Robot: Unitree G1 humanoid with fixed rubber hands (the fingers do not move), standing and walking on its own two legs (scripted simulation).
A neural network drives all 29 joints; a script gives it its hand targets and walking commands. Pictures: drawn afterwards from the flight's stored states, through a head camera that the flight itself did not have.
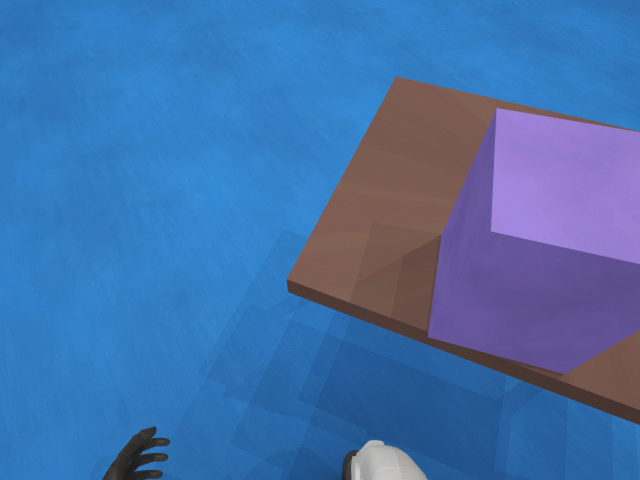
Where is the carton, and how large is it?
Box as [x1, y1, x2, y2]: [428, 108, 639, 373]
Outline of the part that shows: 496,108 442,233 428,336 565,373 639,329 639,132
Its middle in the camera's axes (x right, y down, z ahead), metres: +0.27 +0.01 +0.48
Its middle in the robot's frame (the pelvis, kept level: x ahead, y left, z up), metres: +0.36 -0.27 +0.07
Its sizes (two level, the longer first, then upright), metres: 0.191 0.183 0.246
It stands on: a table, 0.70 m high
